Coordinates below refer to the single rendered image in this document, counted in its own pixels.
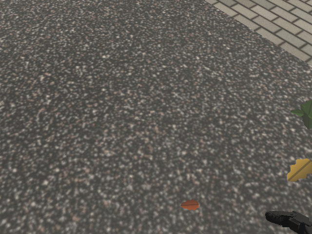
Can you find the right robot hand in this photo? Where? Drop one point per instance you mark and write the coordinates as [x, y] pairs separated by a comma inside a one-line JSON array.
[[297, 222]]

